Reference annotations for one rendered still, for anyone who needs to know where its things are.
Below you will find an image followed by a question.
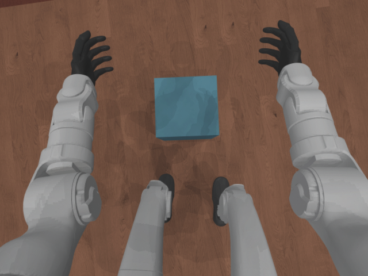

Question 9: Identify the robot right upper arm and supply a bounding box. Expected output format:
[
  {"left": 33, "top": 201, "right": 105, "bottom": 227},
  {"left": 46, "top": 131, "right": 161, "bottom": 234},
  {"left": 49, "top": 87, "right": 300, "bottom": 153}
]
[{"left": 289, "top": 166, "right": 368, "bottom": 276}]

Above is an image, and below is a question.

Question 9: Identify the left robot foot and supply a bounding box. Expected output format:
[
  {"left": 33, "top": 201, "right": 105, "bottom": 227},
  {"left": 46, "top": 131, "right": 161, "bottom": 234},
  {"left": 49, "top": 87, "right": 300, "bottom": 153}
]
[{"left": 159, "top": 174, "right": 175, "bottom": 223}]

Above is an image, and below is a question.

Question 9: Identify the robot right thigh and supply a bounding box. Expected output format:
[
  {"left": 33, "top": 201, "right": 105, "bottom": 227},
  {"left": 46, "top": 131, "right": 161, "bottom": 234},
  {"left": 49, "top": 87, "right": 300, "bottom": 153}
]
[{"left": 220, "top": 190, "right": 277, "bottom": 276}]

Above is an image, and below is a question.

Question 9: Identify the carton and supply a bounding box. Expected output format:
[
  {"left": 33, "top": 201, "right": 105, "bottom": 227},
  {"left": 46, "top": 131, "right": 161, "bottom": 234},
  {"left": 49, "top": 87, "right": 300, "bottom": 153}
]
[{"left": 154, "top": 75, "right": 219, "bottom": 141}]

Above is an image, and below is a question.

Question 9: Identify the left robot hand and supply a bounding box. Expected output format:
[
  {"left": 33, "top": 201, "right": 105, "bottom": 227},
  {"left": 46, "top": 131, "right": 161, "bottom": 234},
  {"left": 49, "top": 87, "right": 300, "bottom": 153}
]
[{"left": 71, "top": 30, "right": 113, "bottom": 86}]

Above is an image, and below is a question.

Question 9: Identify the robot left upper arm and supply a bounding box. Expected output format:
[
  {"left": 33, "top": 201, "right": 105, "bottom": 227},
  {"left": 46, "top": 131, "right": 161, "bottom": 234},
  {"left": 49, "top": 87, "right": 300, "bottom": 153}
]
[{"left": 0, "top": 172, "right": 102, "bottom": 276}]

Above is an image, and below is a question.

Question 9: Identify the robot right forearm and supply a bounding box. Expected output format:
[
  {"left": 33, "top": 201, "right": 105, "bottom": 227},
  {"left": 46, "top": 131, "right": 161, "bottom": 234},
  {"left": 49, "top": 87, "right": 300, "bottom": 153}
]
[{"left": 276, "top": 63, "right": 368, "bottom": 181}]

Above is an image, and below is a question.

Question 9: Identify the robot left forearm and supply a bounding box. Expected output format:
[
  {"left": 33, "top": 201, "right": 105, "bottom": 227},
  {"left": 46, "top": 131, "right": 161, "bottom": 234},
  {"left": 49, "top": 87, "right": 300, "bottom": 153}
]
[{"left": 23, "top": 74, "right": 99, "bottom": 225}]

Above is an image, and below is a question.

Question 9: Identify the right robot hand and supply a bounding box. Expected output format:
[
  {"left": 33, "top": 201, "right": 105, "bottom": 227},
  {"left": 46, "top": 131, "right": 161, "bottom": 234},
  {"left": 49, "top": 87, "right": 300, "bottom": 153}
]
[{"left": 258, "top": 20, "right": 302, "bottom": 76}]

